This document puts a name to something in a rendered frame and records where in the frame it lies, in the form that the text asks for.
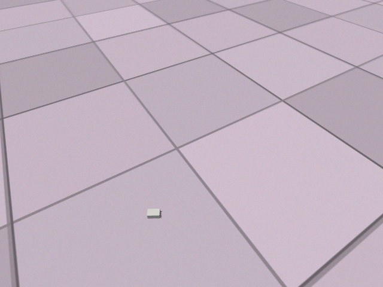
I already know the small box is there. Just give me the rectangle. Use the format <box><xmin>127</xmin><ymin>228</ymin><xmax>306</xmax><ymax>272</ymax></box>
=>
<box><xmin>147</xmin><ymin>209</ymin><xmax>160</xmax><ymax>219</ymax></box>

